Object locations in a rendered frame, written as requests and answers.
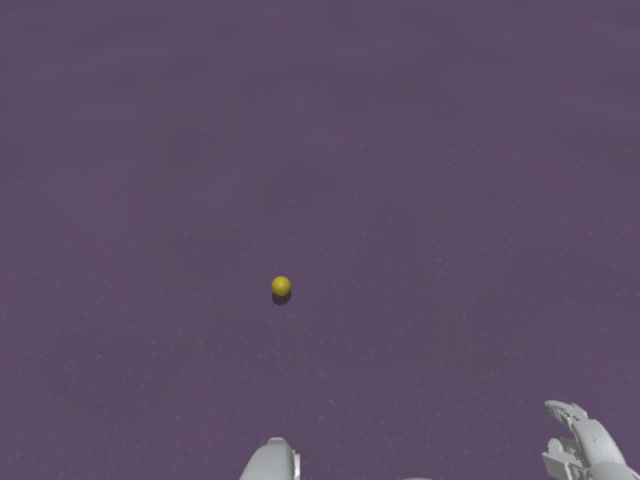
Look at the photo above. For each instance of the ball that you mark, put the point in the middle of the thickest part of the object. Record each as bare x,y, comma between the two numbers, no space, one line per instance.
281,286

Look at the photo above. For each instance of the right robot arm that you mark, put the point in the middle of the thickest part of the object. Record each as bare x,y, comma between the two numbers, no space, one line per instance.
609,470

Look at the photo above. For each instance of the right robot hand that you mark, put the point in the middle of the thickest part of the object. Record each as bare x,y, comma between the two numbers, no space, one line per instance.
569,460

